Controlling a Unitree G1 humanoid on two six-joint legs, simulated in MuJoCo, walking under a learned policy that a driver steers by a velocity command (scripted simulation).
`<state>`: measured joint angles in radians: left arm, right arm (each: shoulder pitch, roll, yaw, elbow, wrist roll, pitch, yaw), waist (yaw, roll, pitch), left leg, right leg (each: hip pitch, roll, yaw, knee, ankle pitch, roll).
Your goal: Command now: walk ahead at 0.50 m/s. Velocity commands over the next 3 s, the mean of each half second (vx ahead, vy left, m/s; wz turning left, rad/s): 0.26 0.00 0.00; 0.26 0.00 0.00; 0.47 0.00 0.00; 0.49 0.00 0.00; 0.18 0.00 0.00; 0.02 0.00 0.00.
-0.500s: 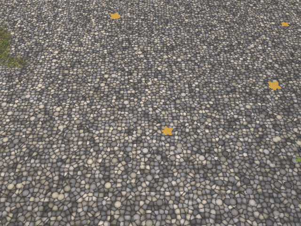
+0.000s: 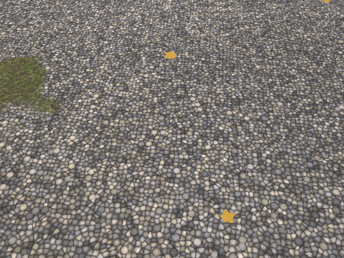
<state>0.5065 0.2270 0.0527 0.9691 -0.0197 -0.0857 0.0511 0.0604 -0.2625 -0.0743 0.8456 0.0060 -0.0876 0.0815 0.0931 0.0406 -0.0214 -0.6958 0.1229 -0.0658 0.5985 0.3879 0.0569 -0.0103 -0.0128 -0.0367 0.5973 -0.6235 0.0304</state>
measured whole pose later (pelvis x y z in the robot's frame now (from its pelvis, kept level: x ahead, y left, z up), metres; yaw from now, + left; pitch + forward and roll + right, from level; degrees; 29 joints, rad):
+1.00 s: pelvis +0.41 +0.05 -0.13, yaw +1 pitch +2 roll +0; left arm 0.30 0.20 0.07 0.91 -0.01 -0.09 -0.02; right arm 0.27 -0.25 -0.07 0.99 0.02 -0.07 -0.01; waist 0.01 0.02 -0.02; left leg -0.50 0.05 -0.01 1.18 -0.37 0.05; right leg -0.26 0.03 -0.06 0.52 -0.30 -0.06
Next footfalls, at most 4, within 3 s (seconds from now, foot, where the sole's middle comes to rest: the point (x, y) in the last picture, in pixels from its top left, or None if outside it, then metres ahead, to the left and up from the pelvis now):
0.12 left None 0.26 0.19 -0.90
0.50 right None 0.43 -0.03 -0.90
1.36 left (145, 215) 0.73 0.22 -0.90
1.92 right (199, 160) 1.06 -0.01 -0.90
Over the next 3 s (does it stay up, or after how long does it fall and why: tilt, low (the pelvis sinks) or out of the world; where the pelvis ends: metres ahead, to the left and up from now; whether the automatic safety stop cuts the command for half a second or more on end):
stays up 1.07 0.11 -0.13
